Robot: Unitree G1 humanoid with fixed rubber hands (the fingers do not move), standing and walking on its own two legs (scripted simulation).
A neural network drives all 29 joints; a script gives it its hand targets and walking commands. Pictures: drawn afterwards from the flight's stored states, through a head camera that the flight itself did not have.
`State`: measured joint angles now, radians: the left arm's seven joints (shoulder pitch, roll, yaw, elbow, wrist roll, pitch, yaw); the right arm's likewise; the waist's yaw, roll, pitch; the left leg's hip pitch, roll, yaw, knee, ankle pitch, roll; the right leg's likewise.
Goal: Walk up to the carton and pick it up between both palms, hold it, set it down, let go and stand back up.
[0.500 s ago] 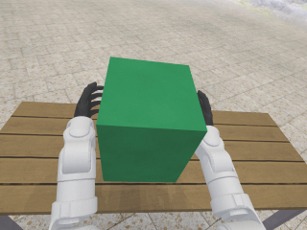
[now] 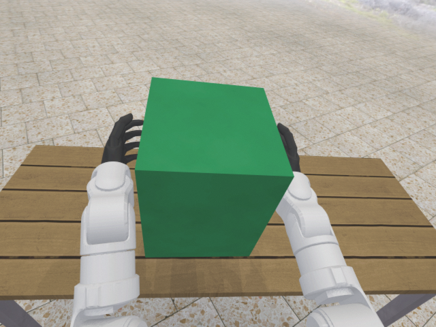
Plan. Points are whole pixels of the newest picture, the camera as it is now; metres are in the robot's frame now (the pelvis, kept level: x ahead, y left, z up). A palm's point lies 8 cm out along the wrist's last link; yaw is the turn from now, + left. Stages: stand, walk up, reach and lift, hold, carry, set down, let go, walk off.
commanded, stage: hold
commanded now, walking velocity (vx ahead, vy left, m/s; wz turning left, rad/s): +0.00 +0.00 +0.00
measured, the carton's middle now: (204, 173) +0.36 +0.01 +0.13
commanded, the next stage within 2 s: none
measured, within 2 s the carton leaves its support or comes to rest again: neither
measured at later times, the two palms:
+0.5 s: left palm (117, 163) +0.33 +0.15 +0.18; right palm (290, 167) +0.34 -0.14 +0.17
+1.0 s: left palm (118, 160) +0.34 +0.15 +0.18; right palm (288, 165) +0.35 -0.14 +0.16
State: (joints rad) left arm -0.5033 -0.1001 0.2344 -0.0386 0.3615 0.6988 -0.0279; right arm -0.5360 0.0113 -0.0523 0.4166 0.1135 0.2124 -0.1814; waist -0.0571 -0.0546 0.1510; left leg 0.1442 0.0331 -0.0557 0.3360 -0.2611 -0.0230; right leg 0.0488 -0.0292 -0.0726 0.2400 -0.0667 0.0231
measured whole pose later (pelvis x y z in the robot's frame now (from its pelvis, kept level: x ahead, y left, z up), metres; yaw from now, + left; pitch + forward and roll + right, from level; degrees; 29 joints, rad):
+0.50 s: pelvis -0.02 -0.01 +0.00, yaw +0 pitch -12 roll +0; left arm -0.56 -0.08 0.28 0.00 0.36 0.71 -0.07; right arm -0.59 0.03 -0.08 0.41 0.09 0.26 -0.19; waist -0.05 -0.06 0.14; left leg 0.09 0.03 -0.07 0.34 -0.23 -0.04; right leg -0.02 -0.03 -0.08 0.29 -0.06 0.01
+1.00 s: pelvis -0.01 -0.01 +0.00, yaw +1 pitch -11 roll -1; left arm -0.54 -0.07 0.25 -0.04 0.35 0.70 -0.06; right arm -0.56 0.02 -0.05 0.37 0.12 0.25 -0.21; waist -0.06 -0.05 0.14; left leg 0.08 0.04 -0.08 0.36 -0.25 -0.04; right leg -0.02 -0.03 -0.10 0.28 -0.07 0.01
